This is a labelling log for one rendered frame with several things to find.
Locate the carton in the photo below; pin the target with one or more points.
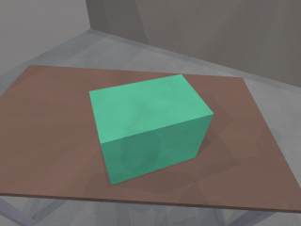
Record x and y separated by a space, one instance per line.
149 125

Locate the table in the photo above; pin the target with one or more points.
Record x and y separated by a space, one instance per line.
50 148

